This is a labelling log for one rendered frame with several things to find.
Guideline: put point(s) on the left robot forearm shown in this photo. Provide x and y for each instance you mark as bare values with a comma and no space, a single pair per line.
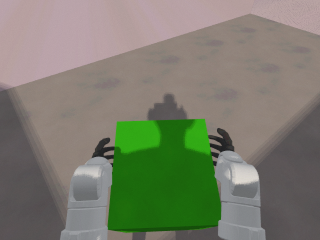
87,201

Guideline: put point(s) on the right robot hand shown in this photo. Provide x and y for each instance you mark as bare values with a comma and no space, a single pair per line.
226,143

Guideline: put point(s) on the carton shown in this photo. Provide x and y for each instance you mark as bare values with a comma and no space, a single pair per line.
163,177

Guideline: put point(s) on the left robot hand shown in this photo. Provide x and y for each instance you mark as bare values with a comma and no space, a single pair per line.
100,149

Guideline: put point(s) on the right robot forearm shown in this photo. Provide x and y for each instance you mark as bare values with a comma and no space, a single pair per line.
240,196

